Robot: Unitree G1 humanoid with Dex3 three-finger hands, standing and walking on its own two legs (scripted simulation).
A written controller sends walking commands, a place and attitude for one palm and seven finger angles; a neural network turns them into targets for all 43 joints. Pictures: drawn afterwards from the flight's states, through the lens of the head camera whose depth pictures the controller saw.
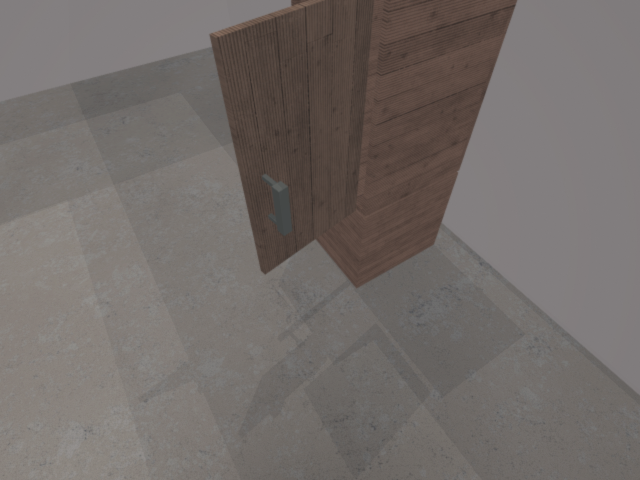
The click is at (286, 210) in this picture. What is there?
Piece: cupboard door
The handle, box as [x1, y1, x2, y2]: [262, 174, 291, 235]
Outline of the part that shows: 262,175 262,179 272,187 275,215 274,216 271,213 268,215 268,217 277,225 277,229 284,235 291,230 287,186 280,181 277,183 266,174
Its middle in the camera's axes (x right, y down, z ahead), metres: -0.10 -0.07 +0.82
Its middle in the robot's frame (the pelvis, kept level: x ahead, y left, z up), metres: +0.65 +0.13 -0.11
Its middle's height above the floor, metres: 0.67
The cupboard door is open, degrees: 100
